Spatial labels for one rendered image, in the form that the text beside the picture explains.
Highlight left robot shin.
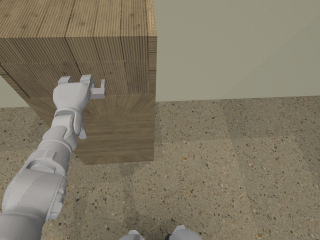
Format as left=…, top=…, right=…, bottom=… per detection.
left=128, top=230, right=141, bottom=236

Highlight left robot hand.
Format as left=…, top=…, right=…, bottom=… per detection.
left=53, top=74, right=96, bottom=140

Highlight cabinet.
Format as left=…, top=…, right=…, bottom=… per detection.
left=0, top=0, right=157, bottom=165

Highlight drawer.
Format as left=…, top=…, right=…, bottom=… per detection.
left=1, top=59, right=148, bottom=98

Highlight right robot thigh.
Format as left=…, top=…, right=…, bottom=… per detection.
left=169, top=229, right=203, bottom=240

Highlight robot left forearm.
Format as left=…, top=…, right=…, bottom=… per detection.
left=2, top=107, right=83, bottom=212

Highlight handle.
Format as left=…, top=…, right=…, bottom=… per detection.
left=90, top=79, right=106, bottom=99

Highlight left robot upper arm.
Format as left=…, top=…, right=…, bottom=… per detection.
left=0, top=168, right=68, bottom=240

